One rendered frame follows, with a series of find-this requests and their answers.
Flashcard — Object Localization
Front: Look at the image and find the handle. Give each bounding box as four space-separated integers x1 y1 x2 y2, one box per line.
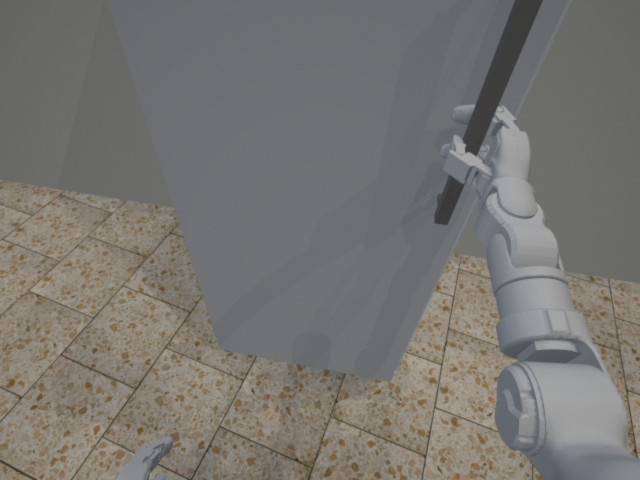
434 0 543 225

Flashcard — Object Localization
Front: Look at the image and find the fridge door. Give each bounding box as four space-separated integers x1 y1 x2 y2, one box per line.
107 0 568 382

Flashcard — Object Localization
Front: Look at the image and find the robot right upper arm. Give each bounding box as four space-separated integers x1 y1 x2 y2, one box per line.
495 361 640 480

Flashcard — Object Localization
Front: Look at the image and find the right robot hand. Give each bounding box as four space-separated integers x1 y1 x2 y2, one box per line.
440 105 531 200

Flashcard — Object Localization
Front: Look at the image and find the left robot hand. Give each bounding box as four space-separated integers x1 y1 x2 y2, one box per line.
115 437 174 480

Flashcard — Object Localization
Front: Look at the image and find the robot right forearm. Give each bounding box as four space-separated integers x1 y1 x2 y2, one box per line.
474 177 628 446

